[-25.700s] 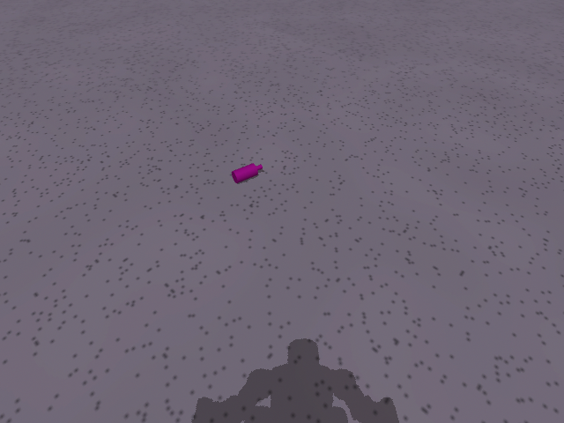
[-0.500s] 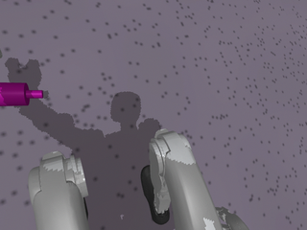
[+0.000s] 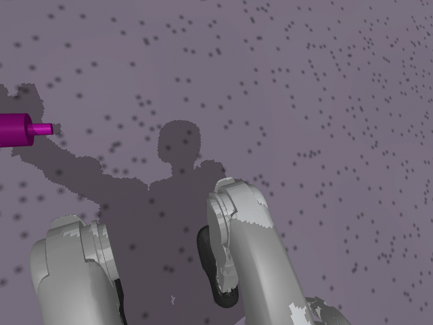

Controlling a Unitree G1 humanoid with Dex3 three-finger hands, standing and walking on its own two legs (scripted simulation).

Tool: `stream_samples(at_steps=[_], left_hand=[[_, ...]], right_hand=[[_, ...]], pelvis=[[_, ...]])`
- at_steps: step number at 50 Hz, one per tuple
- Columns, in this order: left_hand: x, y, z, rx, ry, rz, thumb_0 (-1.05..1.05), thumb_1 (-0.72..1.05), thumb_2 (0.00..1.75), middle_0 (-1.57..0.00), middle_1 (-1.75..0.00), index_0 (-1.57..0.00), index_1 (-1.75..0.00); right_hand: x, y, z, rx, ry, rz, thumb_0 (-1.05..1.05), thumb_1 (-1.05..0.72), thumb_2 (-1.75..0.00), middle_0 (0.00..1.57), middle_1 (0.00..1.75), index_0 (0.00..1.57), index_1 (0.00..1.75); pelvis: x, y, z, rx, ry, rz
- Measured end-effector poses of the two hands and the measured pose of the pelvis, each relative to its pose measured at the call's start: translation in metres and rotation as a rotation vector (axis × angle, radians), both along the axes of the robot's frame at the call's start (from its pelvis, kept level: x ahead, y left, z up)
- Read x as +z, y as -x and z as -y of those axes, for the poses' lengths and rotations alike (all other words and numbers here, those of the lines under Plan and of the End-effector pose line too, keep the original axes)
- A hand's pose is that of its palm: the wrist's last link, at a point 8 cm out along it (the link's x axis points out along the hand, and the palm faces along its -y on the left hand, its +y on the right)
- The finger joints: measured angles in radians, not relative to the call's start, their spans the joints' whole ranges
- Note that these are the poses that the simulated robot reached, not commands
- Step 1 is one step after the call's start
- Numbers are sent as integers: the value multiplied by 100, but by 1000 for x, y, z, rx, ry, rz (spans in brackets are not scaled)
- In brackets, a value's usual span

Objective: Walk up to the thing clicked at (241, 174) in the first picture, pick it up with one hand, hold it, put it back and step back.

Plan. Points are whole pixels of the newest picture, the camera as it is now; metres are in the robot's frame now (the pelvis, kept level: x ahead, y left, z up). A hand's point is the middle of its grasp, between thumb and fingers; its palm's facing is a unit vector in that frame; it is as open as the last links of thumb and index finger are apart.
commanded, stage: approach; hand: left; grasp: from above
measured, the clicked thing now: (5, 130) +0.51 +0.31 -0.29
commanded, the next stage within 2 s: close in in 0.06 s
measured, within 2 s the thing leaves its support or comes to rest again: neither
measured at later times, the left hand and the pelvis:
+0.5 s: hand out of the picture +0.49 +0.33 -0.19, palm faces -0.48 -0.04 -0.88, open 14.0 cm; pelvis +0.00 +0.01 -0.01, yaw -2 degrees
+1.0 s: hand out of the picture +0.49 +0.32 -0.24, palm faces -0.48 -0.03 -0.88, open 14.1 cm; pelvis +0.01 +0.01 -0.02, yaw -3 degrees
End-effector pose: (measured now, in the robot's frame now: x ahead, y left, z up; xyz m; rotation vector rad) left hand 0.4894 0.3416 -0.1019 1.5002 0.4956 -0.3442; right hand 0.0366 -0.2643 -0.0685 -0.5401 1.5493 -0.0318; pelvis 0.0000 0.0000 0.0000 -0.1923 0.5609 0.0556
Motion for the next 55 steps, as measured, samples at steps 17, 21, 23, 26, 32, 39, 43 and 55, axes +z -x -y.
stream_samples(at_steps=[17, 21, 23, 26, 32, 39, 43, 55], left_hand=[[-22, -14, 11, -83, 20, 23, 0, -52, 103, -10, -105, -10, -105], [-28, -13, 13, -76, 27, 32, 0, -52, 101, -9, -105, -10, -104], [-31, -13, 13, -74, 24, 37, 0, -52, 101, -9, -104, -10, -104], [-35, -13, 12, -67, 19, 41, 0, -53, 101, -9, -103, -9, -103], [-50, -9, 13, -58, 21, 17, 0, -54, 102, -9, -100, -8, -102], [-66, -8, 18, -73, 27, 15, 0, -54, 103, -10, -99, -8, -101], [-70, -10, 20, -72, 31, 33, 0, -54, 103, -10, -99, -8, -101], [-81, -12, 23, -48, 6, 32, 0, -53, 104, -9, -99, -8, -100]], right_hand=[[10, -16, -8, 32, 44, 29, 0, -92, -89, 20, 30, 20, 30], [9, -10, -12, 33, 35, 27, 0, -92, -89, 20, 30, 20, 30], [9, -7, -14, 32, 33, 25, 0, -92, -89, 20, 30, 20, 30], [8, -2, -15, 32, 33, 19, 0, -92, -89, 20, 30, 20, 30], [7, 5, -16, 32, 32, 4, 0, -92, -90, 20, 30, 20, 30], [8, 6, -16, 48, 30, -15, 0, -92, -90, 20, 30, 20, 30], [9, 3, -14, 60, 34, -13, 0, -92, -90, 20, 30, 20, 30], [6, -10, -11, 94, 23, 22, 0, -92, -90, 20, 30, 20, 30]], pelvis=[[-3, -3, -7, -7, 33, 4], [-4, -2, -8, -11, 35, 9], [-6, -1, -8, -11, 36, 11], [-8, -1, -8, -13, 37, 15], [-11, -1, -8, -19, 39, 17], [-13, -4, -7, -24, 39, 22], [-14, -6, -6, -27, 40, 25], [-17, -9, -5, -37, 41, 28]])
